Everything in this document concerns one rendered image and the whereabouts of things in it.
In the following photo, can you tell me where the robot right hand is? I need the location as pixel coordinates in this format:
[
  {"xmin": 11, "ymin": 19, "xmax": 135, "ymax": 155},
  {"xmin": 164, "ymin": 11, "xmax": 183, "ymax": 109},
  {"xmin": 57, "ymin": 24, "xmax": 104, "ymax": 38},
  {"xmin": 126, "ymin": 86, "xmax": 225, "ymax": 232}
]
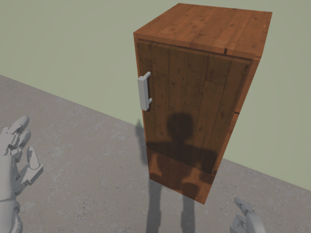
[{"xmin": 230, "ymin": 197, "xmax": 267, "ymax": 233}]

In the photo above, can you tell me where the left robot forearm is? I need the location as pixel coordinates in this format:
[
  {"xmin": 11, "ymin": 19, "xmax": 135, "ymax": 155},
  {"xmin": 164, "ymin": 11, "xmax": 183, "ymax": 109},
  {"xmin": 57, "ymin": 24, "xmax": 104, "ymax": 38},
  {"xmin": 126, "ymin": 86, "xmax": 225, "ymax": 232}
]
[{"xmin": 0, "ymin": 200, "xmax": 23, "ymax": 233}]

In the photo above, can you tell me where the robot left hand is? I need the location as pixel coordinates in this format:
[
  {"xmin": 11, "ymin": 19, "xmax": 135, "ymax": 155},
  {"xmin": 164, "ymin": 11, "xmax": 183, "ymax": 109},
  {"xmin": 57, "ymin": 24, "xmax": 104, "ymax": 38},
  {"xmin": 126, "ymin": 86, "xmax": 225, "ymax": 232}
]
[{"xmin": 0, "ymin": 115, "xmax": 43, "ymax": 200}]

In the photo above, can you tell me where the cupboard door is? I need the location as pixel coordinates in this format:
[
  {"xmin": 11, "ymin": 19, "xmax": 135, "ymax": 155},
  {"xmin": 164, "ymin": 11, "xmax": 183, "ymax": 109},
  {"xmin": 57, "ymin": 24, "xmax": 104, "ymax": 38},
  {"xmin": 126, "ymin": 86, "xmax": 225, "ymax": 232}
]
[{"xmin": 137, "ymin": 40, "xmax": 250, "ymax": 175}]

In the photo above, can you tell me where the handle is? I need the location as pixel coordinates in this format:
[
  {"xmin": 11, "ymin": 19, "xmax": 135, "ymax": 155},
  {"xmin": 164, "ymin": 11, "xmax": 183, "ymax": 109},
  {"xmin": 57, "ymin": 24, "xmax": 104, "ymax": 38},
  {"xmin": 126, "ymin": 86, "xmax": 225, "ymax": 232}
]
[{"xmin": 138, "ymin": 72, "xmax": 152, "ymax": 111}]

